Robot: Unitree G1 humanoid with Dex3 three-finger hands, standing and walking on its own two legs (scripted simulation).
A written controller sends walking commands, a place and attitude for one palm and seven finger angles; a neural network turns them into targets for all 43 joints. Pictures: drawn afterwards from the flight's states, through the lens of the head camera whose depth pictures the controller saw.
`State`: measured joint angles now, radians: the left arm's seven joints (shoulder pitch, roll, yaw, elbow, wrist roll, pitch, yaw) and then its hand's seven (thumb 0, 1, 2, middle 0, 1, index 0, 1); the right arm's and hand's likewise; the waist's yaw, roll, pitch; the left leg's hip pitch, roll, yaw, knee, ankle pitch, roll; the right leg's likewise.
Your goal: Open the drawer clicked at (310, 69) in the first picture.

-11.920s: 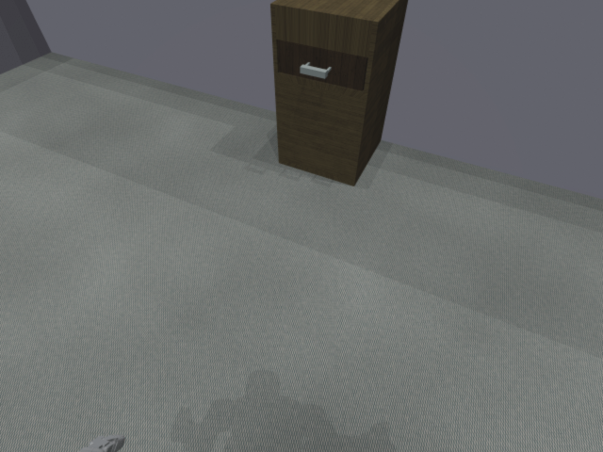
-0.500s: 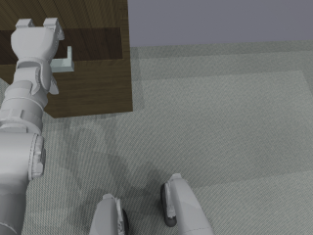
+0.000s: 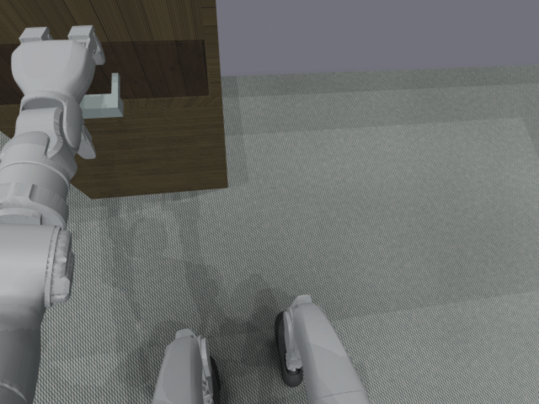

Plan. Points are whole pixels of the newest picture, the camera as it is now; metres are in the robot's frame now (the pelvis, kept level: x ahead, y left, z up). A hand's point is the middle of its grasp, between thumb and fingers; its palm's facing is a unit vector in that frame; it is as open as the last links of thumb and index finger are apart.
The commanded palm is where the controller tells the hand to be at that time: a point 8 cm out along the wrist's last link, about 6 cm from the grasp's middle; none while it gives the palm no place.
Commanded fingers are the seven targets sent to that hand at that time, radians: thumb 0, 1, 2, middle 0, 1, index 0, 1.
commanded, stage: move the hooked fingers above the handle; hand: left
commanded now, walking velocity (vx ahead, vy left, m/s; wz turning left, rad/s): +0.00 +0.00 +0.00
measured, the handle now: (84, 94) +0.61 +0.21 -0.06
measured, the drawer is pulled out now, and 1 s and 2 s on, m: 0.00 0.00 0.00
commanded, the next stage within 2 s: lower the fingers behind the handle in 0.52 s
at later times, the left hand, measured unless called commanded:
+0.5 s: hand (76, 93) +0.57 +0.20 +0.00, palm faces -0.08 +0.00 -1.00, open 13.8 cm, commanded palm +0.56 +0.18 +0.04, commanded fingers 0.00 -0.50 0.30 -0.30 -1.20 -0.30 -1.20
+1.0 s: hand (91, 100) +0.57 +0.18 -0.02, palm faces -0.02 +0.00 -1.00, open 13.7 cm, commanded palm +0.56 +0.18 +0.01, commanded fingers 0.00 -0.50 0.30 -0.30 -1.20 -0.30 -1.20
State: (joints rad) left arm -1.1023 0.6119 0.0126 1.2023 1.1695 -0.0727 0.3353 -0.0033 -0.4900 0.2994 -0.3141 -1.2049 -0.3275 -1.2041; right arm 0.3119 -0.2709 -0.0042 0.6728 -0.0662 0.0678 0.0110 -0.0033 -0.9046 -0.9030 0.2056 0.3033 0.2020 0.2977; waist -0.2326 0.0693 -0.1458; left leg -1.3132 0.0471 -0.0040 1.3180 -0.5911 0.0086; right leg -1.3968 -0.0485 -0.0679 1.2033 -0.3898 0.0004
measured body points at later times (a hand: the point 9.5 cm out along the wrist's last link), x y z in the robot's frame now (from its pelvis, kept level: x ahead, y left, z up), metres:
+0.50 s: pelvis +0.00 +0.00 +0.00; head +0.20 +0.01 +0.41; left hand +0.57 +0.19 +0.05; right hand -0.03 -0.27 -0.12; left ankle +0.00 +0.11 -0.61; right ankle +0.08 -0.13 -0.61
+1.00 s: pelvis -0.01 +0.00 -0.02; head +0.20 +0.00 +0.38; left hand +0.57 +0.18 +0.03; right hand -0.03 -0.27 -0.14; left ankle +0.00 +0.11 -0.61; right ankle +0.08 -0.13 -0.61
